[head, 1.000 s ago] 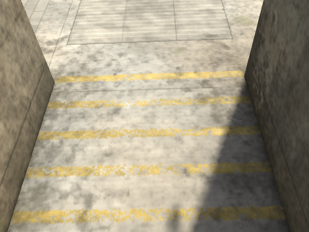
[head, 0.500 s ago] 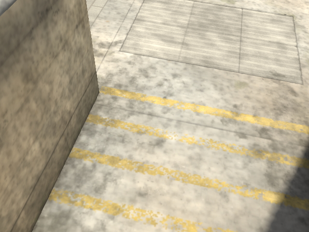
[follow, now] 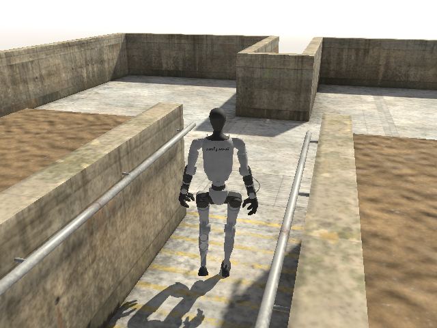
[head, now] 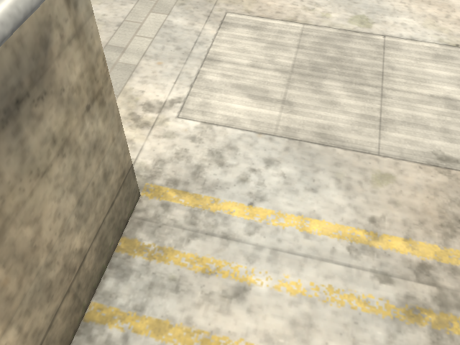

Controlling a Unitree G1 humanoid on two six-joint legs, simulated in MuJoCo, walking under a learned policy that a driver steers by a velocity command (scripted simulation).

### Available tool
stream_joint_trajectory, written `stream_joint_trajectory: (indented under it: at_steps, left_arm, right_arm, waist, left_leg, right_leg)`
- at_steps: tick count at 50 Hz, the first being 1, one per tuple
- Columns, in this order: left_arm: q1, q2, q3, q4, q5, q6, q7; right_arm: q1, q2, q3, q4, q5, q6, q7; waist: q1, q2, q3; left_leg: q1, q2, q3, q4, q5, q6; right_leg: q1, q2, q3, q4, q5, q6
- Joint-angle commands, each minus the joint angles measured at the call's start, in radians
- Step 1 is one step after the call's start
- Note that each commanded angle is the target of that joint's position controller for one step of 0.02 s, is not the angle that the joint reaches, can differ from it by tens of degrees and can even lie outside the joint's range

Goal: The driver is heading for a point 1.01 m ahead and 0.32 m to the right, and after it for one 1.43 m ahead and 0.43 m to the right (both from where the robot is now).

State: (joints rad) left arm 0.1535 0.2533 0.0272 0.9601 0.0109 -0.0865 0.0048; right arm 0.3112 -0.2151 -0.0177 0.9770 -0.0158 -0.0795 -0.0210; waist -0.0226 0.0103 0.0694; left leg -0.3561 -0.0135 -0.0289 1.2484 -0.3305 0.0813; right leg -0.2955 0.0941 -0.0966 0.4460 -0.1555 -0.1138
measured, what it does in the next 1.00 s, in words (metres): walks ahead, turning right: left foot, then right foot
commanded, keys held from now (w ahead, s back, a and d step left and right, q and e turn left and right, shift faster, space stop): w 0.44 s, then w+e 0.56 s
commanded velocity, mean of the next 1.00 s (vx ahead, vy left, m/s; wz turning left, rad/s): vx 0.50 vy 0.00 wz -0.20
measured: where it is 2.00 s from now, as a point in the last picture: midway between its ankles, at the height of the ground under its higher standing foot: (318, 201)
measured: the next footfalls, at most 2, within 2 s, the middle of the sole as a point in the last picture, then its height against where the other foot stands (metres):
left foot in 0.34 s outside the picture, level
right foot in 0.80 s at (293, 304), level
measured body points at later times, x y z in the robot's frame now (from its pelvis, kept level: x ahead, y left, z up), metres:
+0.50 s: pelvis +0.28 +0.02 +0.01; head +0.30 +0.03 +0.46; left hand +0.33 +0.27 -0.14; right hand +0.33 -0.25 -0.12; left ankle +0.31 +0.11 -0.73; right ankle +0.23 -0.10 -0.65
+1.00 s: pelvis +0.52 -0.11 +0.01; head +0.55 -0.14 +0.45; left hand +0.66 +0.13 -0.12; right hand +0.56 -0.39 -0.13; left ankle +0.56 +0.05 -0.64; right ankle +0.53 -0.17 -0.73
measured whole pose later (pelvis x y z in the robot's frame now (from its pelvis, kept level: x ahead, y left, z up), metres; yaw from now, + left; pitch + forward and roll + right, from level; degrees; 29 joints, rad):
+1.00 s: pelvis +0.52 -0.11 +0.01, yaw -17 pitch +2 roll +0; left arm 0.28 0.24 0.07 0.86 0.01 -0.04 -0.02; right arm 0.20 -0.25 -0.05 0.82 -0.05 -0.06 0.01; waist 0.00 0.04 0.04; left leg -0.56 0.12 0.00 1.16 -0.29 -0.01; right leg -0.27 0.12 -0.01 0.42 -0.17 -0.12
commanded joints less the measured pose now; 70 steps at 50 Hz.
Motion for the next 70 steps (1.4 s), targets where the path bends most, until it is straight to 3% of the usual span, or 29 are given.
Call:
stream_joint_trajectory:
  at_steps: [1,5,7,10,11,14,16,17,18,19,20,21,25,34,37,38,40,41,42,43,45,46,48,57,63,67,68,69,70]
  left_arm:
    - [0.062,0.078,0.007,-0.011,-0.001,-0.033,-0.003]
    - [0.121,0.113,0.016,0.023,-0.018,-0.043,-0.024]
    - [0.137,0.124,0.016,0.022,-0.023,-0.047,-0.033]
    - [0.211,0.155,0.024,0.048,-0.017,-0.039,-0.033]
    - [0.223,0.134,0.019,0.05,0.001,-0.029,-0.03]
    - [0.263,0.104,0.004,0.074,0.002,-0.014,-0.023]
    - [0.227,0.154,0.015,0.066,-0.004,-0.016,-0.008]
    - [0.217,0.14,0.012,0.051,-0.006,-0.028,-0.005]
    - [0.353,0.038,-0.013,0.035,-0.035,-0.03,-0.007]
    - [0.31,0.091,0.003,0.055,-0.011,-0.023,-0.006]
    - [0.221,0.094,0.008,0.02,0.015,-0.026,-0.005]
    - [0.145,0.066,0.011,-0.005,0.023,-0.019,-0.009]
    - [0.133,0.025,0.01,-0.031,0.038,0.04,-0.03]
    - [-0.121,0.001,0.004,-0.185,0.039,0.08,-0.059]
    - [-0.1,0.037,0.02,-0.193,0.049,0.08,-0.065]
    - [-0.096,0.027,0.022,-0.191,0.046,0.071,-0.074]
    - [0.128,0.06,0.053,-0.128,0.042,0.051,-0.07]
    - [0.288,0.16,0.084,-0.116,0.039,0.037,-0.053]
    - [0.279,0.273,0.108,-0.131,0.0,0.055,-0.044]
    - [0.281,0.255,0.105,-0.136,-0.009,0.06,-0.041]
    - [0.192,0.187,0.091,-0.136,0.006,0.056,-0.028]
    - [0.15,0.135,0.076,-0.145,-0.008,0.047,-0.023]
    - [0.114,0.121,0.071,-0.158,-0.008,0.035,-0.011]
    - [0.298,0.163,0.083,-0.119,-0.016,0.025,-0.01]
    - [0.365,0.153,0.086,-0.107,0.016,0.04,0.004]
    - [0.27,0.178,0.095,-0.16,0.006,0.045,0.011]
    - [0.236,0.186,0.093,-0.164,-0.003,0.039,0.006]
    - [0.223,0.138,0.075,-0.185,-0.007,0.029,-0.001]
    - [0.365,0.063,0.064,-0.2,-0.029,0.03,-0.001]
  right_arm:
    - [0.075,-0.066,-0.024,-0.038,-0.011,0.027,0.013]
    - [-0.108,-0.049,-0.017,-0.111,-0.017,0.049,0.02]
    - [-0.207,-0.044,-0.011,-0.143,0.003,0.042,0.021]
    - [-0.269,-0.049,-0.006,-0.17,-0.016,0.033,0.017]
    - [-0.268,-0.054,-0.003,-0.154,-0.015,0.021,0.018]
    - [-0.269,-0.083,-0.003,-0.16,-0.013,0.019,0.021]
    - [-0.068,-0.129,-0.035,-0.093,-0.032,-0.015,0.004]
    - [0.108,-0.184,-0.053,-0.045,-0.046,-0.025,-0.003]
    - [0.236,-0.305,-0.093,-0.027,-0.053,-0.011,-0.001]
    - [0.253,-0.247,-0.087,-0.007,-0.025,0.0,0.016]
    - [0.187,-0.214,-0.079,-0.008,-0.003,-0.014,0.02]
    - [0.122,-0.153,-0.068,-0.006,-0.011,-0.029,0.017]
    - [0.043,-0.086,-0.041,-0.009,0.007,-0.05,-0.009]
    - [0.101,-0.177,-0.066,-0.007,0.042,-0.086,-0.029]
    - [0.1,-0.179,-0.071,-0.021,0.024,-0.064,-0.013]
    - [0.106,-0.198,-0.073,-0.027,0.019,-0.042,-0.011]
    - [0.125,-0.218,-0.081,-0.048,0.001,-0.009,-0.002]
    - [0.122,-0.151,-0.06,-0.084,0.01,0.0,0.007]
    - [0.099,-0.096,-0.046,-0.157,-0.007,-0.01,0.017]
    - [0.028,-0.148,-0.058,-0.164,-0.024,-0.011,0.016]
    - [0.004,-0.111,-0.047,-0.169,-0.007,-0.016,0.009]
    - [-0.005,-0.128,-0.048,-0.17,-0.022,-0.001,0.011]
    - [0.003,-0.128,-0.051,-0.173,-0.045,0.026,0.033]
    - [-0.312,-0.101,-0.036,-0.265,-0.033,0.048,0.033]
    - [-0.451,-0.12,-0.023,-0.34,-0.012,0.033,0.039]
    - [-0.27,-0.146,-0.036,-0.297,-0.005,0.002,0.033]
    - [-0.145,-0.176,-0.049,-0.258,-0.007,-0.011,0.021]
    - [0.01,-0.244,-0.068,-0.248,-0.018,-0.02,-0.002]
    - [0.052,-0.333,-0.089,-0.244,-0.023,-0.008,-0.01]
  waist:
    - [-0.017,-0.014,-0.049]
    - [0.008,-0.058,0.0]
    - [0.039,-0.064,0.008]
    - [0.063,-0.06,-0.034]
    - [0.076,-0.064,-0.065]
    - [0.065,-0.079,-0.07]
    - [-0.014,-0.076,-0.115]
    - [-0.088,-0.012,-0.179]
    - [-0.073,0.196,-0.345]
    - [-0.091,0.16,-0.339]
    - [-0.057,0.094,-0.176]
    - [-0.058,0.082,-0.123]
    - [0.035,0.052,-0.038]
    - [0.029,0.098,0.013]
    - [0.016,0.119,0.017]
    - [0.011,0.13,0.004]
    - [0.094,0.02,-0.139]
    - [0.154,-0.136,-0.239]
    - [0.118,-0.344,-0.307]
    - [0.131,-0.135,-0.271]
    - [0.05,-0.018,-0.137]
    - [0.023,-0.047,-0.108]
    - [-0.001,-0.057,-0.128]
    - [0.094,-0.054,-0.038]
    - [0.132,-0.063,-0.01]
    - [0.04,-0.12,-0.094]
    - [-0.023,-0.093,-0.156]
    - [-0.105,0.008,-0.292]
    - [-0.044,0.272,-0.441]
  left_leg:
    - [-0.116,0.076,-0.028,-0.085,0.031,-0.018]
    - [-0.143,0.104,0.035,-0.408,0.17,-0.059]
    - [-0.123,0.086,0.064,-0.575,0.28,-0.06]
    - [-0.128,0.066,0.087,-0.703,0.396,-0.053]
    - [-0.119,0.065,0.083,-0.71,0.389,-0.047]
    - [-0.053,0.04,0.118,-0.712,0.248,-0.022]
    - [0.18,0.019,0.118,-0.798,0.209,0.003]
    - [0.384,0.13,-0.004,-0.792,0.259,0.042]
    - [0.694,0.407,-0.398,-0.812,0.278,0.224]
    - [0.66,0.456,-0.565,-0.909,0.314,0.289]
    - [0.521,0.404,-0.439,-0.94,0.217,0.252]
    - [0.444,0.377,-0.356,-0.953,0.204,0.213]
    - [0.176,0.296,-0.119,-1.078,0.291,0.129]
    - [0.164,0.291,0.113,-1.093,0.243,0.033]
    - [0.249,0.308,0.156,-1.03,0.224,0.03]
    - [0.289,0.323,0.178,-0.952,0.416,0.028]
    - [0.254,0.259,0.26,-0.523,0.683,-0.004]
    - [-0.011,0.203,0.284,-0.149,0.435,-0.069]
    - [-0.369,0.02,0.172,0.133,-0.185,-0.111]
    - [-0.436,0.083,0.022,0.202,-0.146,-0.084]
    - [-0.385,0.142,0.005,0.069,0.006,-0.065]
    - [-0.32,0.163,-0.005,-0.008,0.03,-0.056]
    - [-0.242,0.155,0.0,-0.062,0.041,-0.08]
    - [-0.397,0.096,0.016,-0.418,0.266,-0.138]
    - [-0.364,0.035,0.016,-0.587,0.282,-0.122]
    - [0.024,-0.045,0.032,-0.763,0.187,-0.064]
    - [0.196,-0.026,0.026,-0.801,0.225,-0.035]
    - [0.455,0.178,-0.191,-0.822,0.113,0.027]
    - [0.72,0.43,-0.627,-0.896,0.021,0.156]
  right_leg:
    - [0.088,-0.298,0.325,-0.268,0.185,-0.16]
    - [0.045,-0.252,0.228,-0.361,0.104,-0.149]
    - [0.068,-0.226,0.201,-0.381,0.105,-0.122]
    - [0.19,-0.232,0.18,-0.334,0.258,-0.11]
    - [0.246,-0.235,0.163,-0.3,0.306,-0.101]
    - [0.277,-0.253,0.162,-0.193,0.472,-0.089]
    - [0.232,-0.2,0.129,0.033,0.655,-0.049]
    - [0.088,-0.167,0.106,0.219,0.496,-0.023]
    - [-0.209,-0.045,0.043,0.584,0.025,0.022]
    - [-0.346,-0.001,0.096,0.783,-0.437,0.023]
    - [-0.41,-0.079,0.166,0.809,-0.368,0.016]
    - [-0.441,-0.109,0.182,0.827,-0.291,0.012]
    - [-0.311,-0.151,0.183,0.702,-0.129,0.06]
    - [-0.236,-0.16,0.058,0.253,0.146,0.074]
    - [-0.209,-0.147,0.012,0.19,-0.007,0.033]
    - [-0.161,-0.122,0.003,0.149,-0.049,0.011]
    - [0.125,-0.002,-0.056,0.096,-0.108,-0.039]
    - [0.36,-0.23,0.292,-0.005,-0.238,-0.114]
    - [0.548,-0.423,0.78,-0.173,-0.22,-0.228]
    - [0.504,-0.426,0.739,-0.168,-0.116,-0.233]
    - [0.283,-0.346,0.531,-0.15,0.074,-0.167]
    - [0.197,-0.292,0.461,-0.19,0.068,-0.134]
    - [0.136,-0.256,0.423,-0.221,0.142,-0.134]
    - [0.269,-0.227,0.427,-0.238,0.292,-0.118]
    - [0.348,-0.21,0.472,-0.153,0.41,-0.109]
    - [0.248,-0.166,0.491,-0.011,0.596,-0.047]
    - [0.213,-0.128,0.45,0.117,0.637,-0.027]
    - [0.092,-0.086,0.392,0.393,0.46,0.001]
    - [-0.204,0.083,0.258,0.696,-0.287,0.048]
Velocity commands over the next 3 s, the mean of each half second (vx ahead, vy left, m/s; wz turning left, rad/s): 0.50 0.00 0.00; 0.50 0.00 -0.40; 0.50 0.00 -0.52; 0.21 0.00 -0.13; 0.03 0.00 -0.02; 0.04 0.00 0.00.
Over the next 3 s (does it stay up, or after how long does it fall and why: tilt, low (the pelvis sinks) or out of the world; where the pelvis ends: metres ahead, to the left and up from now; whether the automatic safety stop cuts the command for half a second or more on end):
stays up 0.98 -0.35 0.01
